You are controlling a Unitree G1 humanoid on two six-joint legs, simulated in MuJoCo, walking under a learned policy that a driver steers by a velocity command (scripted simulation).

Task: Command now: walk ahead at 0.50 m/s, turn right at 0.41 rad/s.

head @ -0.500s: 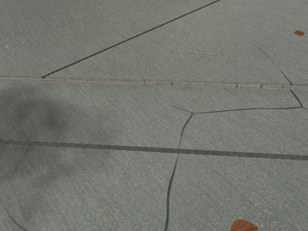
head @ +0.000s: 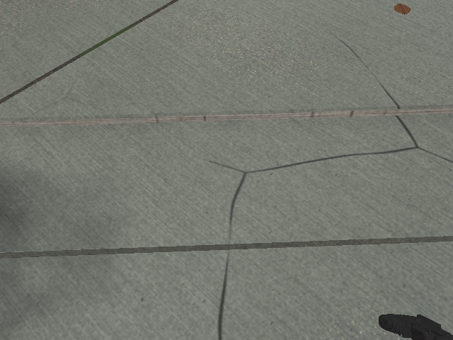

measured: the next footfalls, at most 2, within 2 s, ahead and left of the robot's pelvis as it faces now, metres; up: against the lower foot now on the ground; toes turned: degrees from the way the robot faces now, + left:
right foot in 0.32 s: +0.23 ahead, -0.13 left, +0.01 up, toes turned -10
left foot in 0.74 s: +0.53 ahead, -0.02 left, +0.01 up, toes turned -32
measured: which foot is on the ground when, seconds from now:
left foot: down 0.00-0.32, up 0.34-0.72, down 0.74-1.00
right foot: up 0.00-0.30, down 0.32-0.74, up 0.76-1.00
